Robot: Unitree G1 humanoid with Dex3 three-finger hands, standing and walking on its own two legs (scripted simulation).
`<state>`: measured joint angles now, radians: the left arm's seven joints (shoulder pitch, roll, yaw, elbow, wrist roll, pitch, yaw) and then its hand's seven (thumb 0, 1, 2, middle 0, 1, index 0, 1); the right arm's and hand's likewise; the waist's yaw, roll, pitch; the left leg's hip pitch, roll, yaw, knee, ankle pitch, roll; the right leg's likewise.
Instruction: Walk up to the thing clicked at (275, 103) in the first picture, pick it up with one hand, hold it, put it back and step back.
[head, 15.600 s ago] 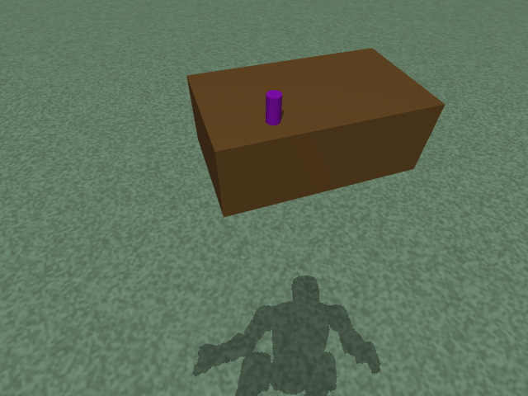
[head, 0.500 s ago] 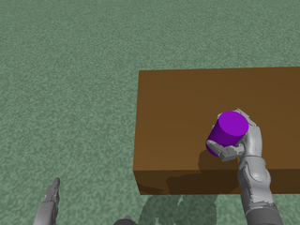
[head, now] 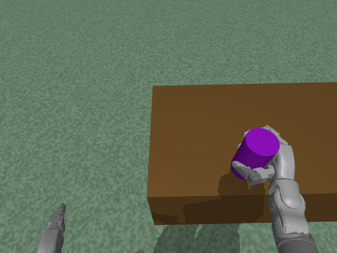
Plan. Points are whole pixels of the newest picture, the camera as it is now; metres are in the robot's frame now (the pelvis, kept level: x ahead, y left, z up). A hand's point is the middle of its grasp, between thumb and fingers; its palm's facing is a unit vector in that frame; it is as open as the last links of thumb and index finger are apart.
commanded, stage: hold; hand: right
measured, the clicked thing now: (252, 155) +0.34 -0.17 +0.06
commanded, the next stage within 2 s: none
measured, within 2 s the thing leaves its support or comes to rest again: neither
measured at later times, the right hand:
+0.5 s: hand (253, 157) +0.34 -0.17 +0.05, palm faces +0.11 +0.99 +0.01, open 9.6 cm
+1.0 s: hand (251, 156) +0.34 -0.17 +0.06, palm faces +0.10 +0.99 +0.02, open 9.6 cm
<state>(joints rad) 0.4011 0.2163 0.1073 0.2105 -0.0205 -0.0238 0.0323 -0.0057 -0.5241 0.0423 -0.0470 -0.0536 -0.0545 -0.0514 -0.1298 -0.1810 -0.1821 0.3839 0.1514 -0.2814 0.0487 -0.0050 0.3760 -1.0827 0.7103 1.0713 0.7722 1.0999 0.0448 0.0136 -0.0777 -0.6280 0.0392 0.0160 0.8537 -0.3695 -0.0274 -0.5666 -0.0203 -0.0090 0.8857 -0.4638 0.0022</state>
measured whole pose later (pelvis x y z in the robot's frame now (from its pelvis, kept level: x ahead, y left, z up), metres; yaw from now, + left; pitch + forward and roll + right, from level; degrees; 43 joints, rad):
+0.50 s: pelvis +0.00 +0.00 +0.00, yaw +0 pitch +8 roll +1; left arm 0.39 0.21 0.10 0.24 -0.02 -0.04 0.04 -0.01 -0.52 0.04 -0.05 -0.06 -0.06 -0.05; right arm -0.13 -0.18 -0.18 0.41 0.16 -0.29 0.05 -0.01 0.38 -1.09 0.71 1.08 0.77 1.11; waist 0.04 0.02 -0.07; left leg -0.60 0.04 0.02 0.82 -0.35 -0.03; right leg -0.54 -0.02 -0.01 0.86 -0.45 0.00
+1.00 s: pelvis +0.00 +0.00 +0.01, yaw +0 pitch +7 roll +0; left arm 0.38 0.21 0.09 0.26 -0.02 -0.05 0.03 -0.01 -0.52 0.04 -0.05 -0.06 -0.06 -0.05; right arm -0.16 -0.18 -0.18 0.43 0.15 -0.30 0.06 -0.01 0.39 -1.10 0.71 1.08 0.77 1.11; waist 0.04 0.02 -0.06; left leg -0.59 0.04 0.01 0.81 -0.34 -0.03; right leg -0.53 -0.02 -0.01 0.84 -0.44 0.00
